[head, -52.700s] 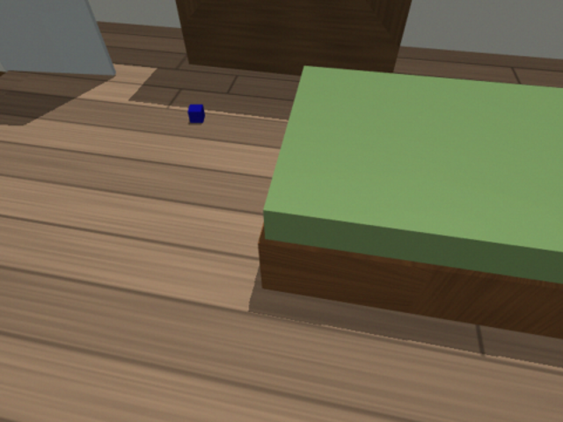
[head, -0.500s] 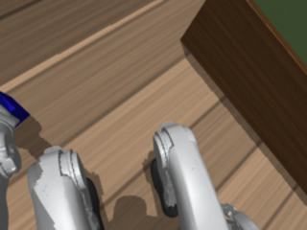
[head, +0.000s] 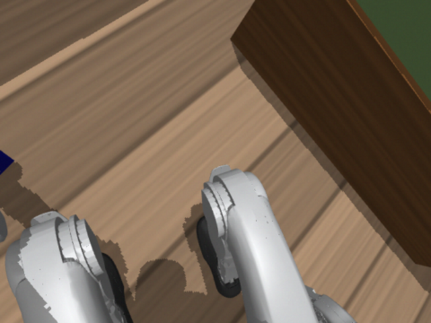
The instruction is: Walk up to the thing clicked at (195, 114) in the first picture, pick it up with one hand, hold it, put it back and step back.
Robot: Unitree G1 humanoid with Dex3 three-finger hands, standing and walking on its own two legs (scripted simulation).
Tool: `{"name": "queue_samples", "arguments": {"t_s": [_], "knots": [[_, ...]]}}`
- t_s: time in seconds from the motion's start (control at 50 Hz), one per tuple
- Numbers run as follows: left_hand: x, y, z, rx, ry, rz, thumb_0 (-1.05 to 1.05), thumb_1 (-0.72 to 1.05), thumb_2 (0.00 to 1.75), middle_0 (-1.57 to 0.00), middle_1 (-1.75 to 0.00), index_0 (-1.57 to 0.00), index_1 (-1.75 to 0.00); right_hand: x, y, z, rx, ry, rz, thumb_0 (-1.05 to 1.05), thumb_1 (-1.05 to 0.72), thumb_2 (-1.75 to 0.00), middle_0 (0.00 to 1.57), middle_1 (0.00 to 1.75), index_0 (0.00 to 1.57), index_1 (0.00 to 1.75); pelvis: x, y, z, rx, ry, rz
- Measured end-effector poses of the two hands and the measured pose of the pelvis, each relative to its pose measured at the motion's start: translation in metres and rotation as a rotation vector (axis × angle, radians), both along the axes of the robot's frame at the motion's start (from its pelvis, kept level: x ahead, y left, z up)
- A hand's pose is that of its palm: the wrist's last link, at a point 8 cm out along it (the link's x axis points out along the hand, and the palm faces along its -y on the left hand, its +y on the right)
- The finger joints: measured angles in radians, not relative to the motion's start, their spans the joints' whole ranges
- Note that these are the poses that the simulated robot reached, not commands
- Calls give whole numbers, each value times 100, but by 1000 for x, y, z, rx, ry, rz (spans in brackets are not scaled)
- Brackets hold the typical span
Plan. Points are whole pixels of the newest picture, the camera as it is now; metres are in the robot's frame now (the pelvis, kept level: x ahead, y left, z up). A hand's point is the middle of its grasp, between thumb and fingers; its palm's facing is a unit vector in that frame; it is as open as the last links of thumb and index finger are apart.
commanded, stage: rest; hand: left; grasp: from above
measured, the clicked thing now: out of the picture +0.43 +0.34 -0.24
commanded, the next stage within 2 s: open in 0.70 s
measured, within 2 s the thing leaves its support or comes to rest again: rests again in 0.40 s
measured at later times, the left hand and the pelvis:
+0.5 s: hand out of the picture +0.43 +0.34 -0.22, palm faces -0.27 -0.34 -0.90, open 10.3 cm; pelvis -0.01 +0.00 +0.00, yaw -2 degrees
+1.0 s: hand out of the picture +0.43 +0.33 -0.23, palm faces -0.29 -0.33 -0.90, open 10.6 cm; pelvis -0.01 +0.01 +0.00, yaw -3 degrees
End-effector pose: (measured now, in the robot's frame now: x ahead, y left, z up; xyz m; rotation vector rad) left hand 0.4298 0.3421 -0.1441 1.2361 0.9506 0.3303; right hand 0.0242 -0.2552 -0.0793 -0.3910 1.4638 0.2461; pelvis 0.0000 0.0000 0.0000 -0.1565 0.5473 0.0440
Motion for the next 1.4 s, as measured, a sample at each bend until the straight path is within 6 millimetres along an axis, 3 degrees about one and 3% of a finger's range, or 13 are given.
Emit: {"name": "queue_samples", "arguments": {"t_s": [0.42,0.9,1.06,1.4], "knots": [[0,0,-21,-7,0,-14,0,-13,52,-72,-40,-82,-44,-15,1,22,-27,16,39,0,-93,-91,19,30,19,30,-4,4,-1,-34,-45,-14],[5,-2,-24,5,18,-15,0,-12,51,-71,-41,-80,-45,-30,14,29,7,1,74,0,-92,-90,19,30,19,30,-10,7,-2,-55,-88,-24],[3,-5,-27,-1,14,-27,0,-12,56,-61,-52,-65,-54,-32,14,34,4,3,89,0,-91,-90,20,30,19,30,-12,6,0,-59,-96,-26],[8,0,-31,11,2,-15,0,-34,79,-35,-76,-33,-77,-29,14,48,-23,10,100,0,-91,-90,20,30,19,30,-12,9,5,-75,-90,-23]]}}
